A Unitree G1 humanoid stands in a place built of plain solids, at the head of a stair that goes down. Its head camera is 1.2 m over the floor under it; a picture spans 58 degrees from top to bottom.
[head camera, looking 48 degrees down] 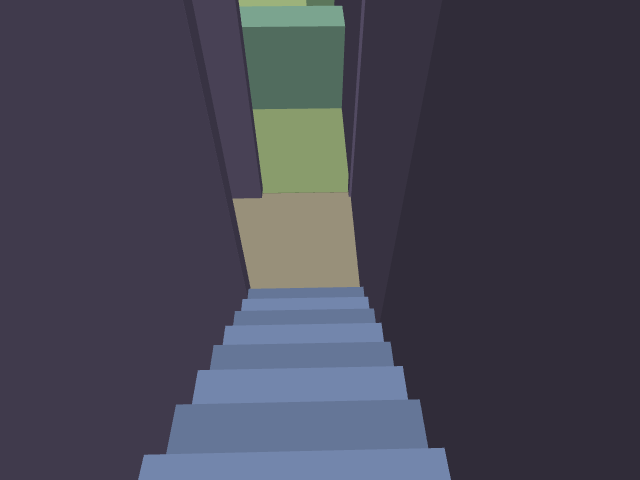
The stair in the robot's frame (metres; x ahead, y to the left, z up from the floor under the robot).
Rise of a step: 0.20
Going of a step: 0.23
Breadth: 0.91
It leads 1 degrees to the left of straight ahead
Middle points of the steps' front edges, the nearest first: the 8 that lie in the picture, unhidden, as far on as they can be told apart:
0.40 0.08 -0.20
0.63 0.08 -0.40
0.86 0.09 -0.60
1.09 0.09 -0.80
1.32 0.10 -1.00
1.55 0.10 -1.20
1.78 0.10 -1.40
2.01 0.11 -1.60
